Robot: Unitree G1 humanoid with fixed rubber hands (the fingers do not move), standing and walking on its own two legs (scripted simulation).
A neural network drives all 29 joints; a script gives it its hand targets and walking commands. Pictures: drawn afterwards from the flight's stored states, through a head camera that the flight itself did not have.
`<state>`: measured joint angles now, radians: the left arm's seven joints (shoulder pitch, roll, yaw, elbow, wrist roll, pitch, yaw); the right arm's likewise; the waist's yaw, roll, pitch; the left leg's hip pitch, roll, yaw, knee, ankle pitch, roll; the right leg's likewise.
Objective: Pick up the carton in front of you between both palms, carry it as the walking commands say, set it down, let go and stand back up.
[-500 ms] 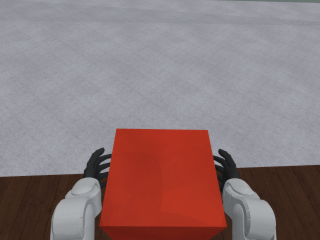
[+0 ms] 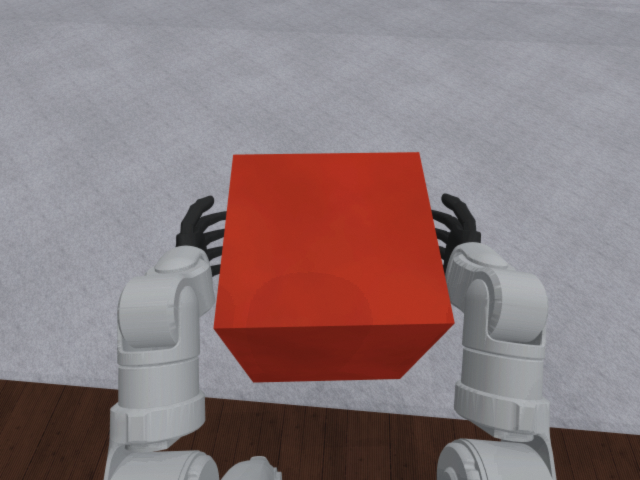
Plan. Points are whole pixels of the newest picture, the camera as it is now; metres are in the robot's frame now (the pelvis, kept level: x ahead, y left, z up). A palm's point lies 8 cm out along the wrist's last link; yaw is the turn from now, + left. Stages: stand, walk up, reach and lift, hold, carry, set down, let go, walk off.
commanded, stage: carry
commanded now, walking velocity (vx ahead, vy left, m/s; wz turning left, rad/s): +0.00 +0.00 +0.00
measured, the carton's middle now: (326, 280) +0.35 +0.01 +0.04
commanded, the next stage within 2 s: none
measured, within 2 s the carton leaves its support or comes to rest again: neither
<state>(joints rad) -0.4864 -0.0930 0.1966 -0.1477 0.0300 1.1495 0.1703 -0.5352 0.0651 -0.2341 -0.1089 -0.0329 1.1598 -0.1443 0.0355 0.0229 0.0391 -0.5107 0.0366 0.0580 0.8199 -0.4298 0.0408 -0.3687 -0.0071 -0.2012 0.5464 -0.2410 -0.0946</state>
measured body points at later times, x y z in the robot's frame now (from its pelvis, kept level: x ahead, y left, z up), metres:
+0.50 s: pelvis +0.12 +0.02 +0.01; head +0.20 +0.01 +0.46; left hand +0.49 +0.15 +0.10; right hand +0.48 -0.15 +0.10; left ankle +0.10 +0.11 -0.73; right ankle +0.05 -0.07 -0.71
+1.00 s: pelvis +0.12 +0.02 +0.00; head +0.14 +0.01 +0.45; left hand +0.47 +0.16 +0.10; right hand +0.47 -0.14 +0.10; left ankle +0.10 +0.11 -0.73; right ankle +0.08 -0.07 -0.73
